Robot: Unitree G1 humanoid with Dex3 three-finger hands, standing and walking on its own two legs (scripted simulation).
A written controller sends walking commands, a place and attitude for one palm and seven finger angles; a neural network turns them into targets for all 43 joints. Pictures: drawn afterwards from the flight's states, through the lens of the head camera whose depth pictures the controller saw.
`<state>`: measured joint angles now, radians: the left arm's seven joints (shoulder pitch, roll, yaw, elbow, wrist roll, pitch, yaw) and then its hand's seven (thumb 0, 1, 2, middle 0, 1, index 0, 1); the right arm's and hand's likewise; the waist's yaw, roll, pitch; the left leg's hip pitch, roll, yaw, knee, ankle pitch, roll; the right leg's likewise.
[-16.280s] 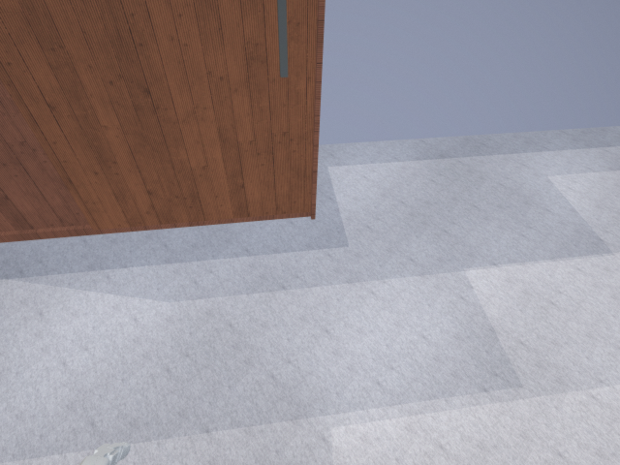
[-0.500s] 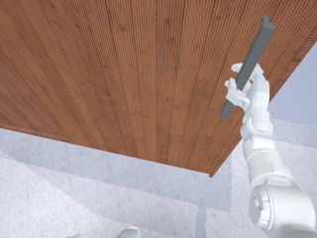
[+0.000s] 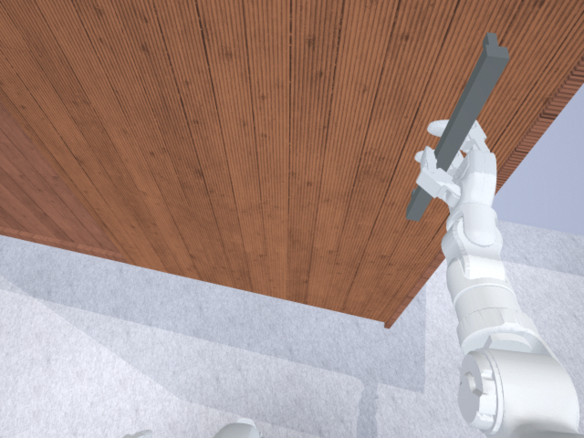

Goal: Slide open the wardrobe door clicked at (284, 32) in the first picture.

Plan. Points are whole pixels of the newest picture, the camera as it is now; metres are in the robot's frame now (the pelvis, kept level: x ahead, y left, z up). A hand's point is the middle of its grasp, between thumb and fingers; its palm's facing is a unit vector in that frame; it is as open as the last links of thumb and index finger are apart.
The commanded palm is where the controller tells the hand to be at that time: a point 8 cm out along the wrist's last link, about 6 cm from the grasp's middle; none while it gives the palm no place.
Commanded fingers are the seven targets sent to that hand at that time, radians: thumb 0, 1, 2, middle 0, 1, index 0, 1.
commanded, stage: grip the handle and tug to test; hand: right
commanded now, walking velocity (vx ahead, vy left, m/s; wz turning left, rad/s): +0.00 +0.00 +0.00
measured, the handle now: (444, 144) +0.52 -0.14 +0.11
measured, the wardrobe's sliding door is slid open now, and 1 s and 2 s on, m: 0.00 0.00 0.01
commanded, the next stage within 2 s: tug the door sideways, standing still in 0.12 s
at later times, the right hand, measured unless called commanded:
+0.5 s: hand (426, 170) +0.47 -0.11 +0.11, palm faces +0.11 +0.99 +0.01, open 5.8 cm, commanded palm +0.44 -0.13 +0.10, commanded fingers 0.00 -0.90 -0.90 0.45 1.40 0.45 1.40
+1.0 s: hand (422, 171) +0.47 -0.11 +0.11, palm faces +0.15 +0.99 -0.02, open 5.9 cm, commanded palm +0.44 -0.10 +0.10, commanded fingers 0.00 -0.90 -0.90 0.45 1.40 0.45 1.40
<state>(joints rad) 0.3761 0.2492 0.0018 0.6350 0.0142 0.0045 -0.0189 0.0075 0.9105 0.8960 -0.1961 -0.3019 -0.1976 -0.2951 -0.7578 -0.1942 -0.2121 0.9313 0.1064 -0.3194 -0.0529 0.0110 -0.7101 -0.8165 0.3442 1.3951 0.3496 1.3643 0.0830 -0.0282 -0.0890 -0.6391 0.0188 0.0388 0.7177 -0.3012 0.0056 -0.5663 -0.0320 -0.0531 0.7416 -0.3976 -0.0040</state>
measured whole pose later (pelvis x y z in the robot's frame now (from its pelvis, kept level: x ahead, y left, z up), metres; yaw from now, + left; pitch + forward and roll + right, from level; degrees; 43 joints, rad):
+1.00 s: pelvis +0.01 +0.00 +0.00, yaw -4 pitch +13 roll +1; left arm 0.39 0.24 0.02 0.72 0.03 -0.07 -0.04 0.01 0.91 0.90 -0.20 -0.30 -0.20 -0.29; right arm -0.80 -0.11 -0.04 0.91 0.13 -0.30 -0.20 0.00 -0.76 -0.83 0.29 1.40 0.25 1.40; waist 0.03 -0.04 -0.08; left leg -0.63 0.05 0.10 0.75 -0.34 0.00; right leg -0.59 -0.01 0.01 0.78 -0.42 0.00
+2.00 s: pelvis +0.07 +0.12 +0.01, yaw -7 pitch -2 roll +0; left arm 0.16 0.23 0.03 0.63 -0.02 -0.05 0.04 0.01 0.91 0.90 -0.19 -0.30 -0.20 -0.29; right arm -0.69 -0.21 -0.01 0.67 0.14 -0.11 -0.12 0.01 -0.76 -0.85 0.31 1.31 0.16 1.40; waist -0.10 -0.06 0.21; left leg -0.43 0.01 0.01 0.80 -0.38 0.00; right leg -0.20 -0.17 -0.03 0.58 -0.34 0.13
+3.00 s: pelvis +0.18 +0.26 +0.00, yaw -8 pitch -3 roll -1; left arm 0.11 0.17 -0.03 0.54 -0.01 -0.08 0.02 0.01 0.91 0.90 -0.20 -0.30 -0.20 -0.30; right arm -0.17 -0.08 0.15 0.10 0.02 -0.15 -0.10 -0.03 -0.71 -0.83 0.42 1.37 0.21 1.40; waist -0.07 -0.09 0.18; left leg -0.42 -0.01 0.09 0.72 -0.24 0.06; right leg -0.22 -0.21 -0.11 0.79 -0.46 0.09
